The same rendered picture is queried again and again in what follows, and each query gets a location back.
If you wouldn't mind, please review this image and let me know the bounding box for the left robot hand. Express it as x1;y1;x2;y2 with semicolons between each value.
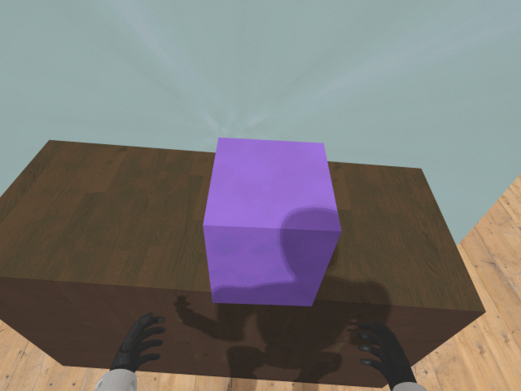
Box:
110;312;165;373

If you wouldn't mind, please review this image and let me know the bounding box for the carton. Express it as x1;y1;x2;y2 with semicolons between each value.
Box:
203;138;341;306

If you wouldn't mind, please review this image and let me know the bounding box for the robot left forearm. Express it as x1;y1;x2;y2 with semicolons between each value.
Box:
94;369;137;391

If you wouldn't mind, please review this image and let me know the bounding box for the pedestal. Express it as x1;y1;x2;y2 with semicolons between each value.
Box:
0;140;486;388

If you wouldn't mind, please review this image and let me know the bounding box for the right robot hand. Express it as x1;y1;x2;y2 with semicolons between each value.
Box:
357;321;417;391

